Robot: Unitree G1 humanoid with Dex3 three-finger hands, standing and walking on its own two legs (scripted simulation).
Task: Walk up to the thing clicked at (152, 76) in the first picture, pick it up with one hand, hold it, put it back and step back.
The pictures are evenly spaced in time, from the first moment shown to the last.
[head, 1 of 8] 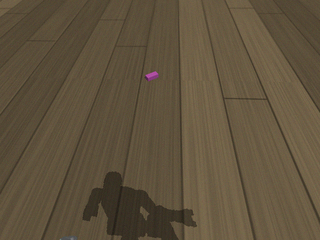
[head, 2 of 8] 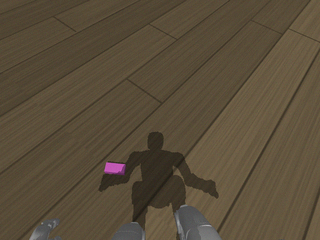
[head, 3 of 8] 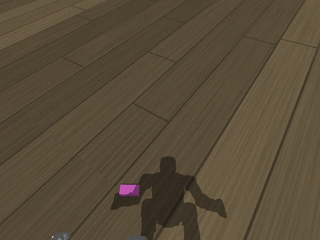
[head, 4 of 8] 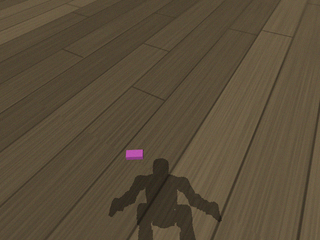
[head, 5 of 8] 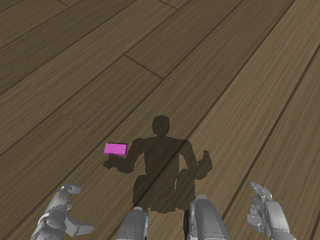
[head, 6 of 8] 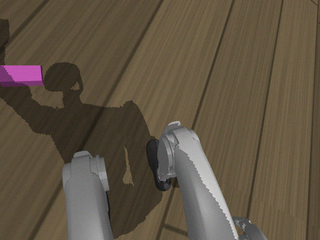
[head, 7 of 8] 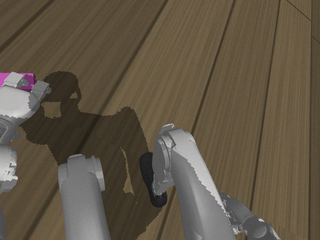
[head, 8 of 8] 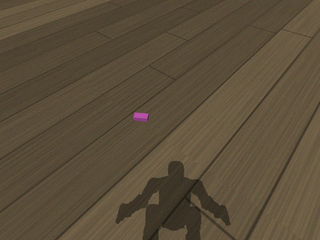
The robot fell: no
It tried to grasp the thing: no
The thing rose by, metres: 0.00
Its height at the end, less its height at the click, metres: +0.00
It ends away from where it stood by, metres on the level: 0.00
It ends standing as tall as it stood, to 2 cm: yes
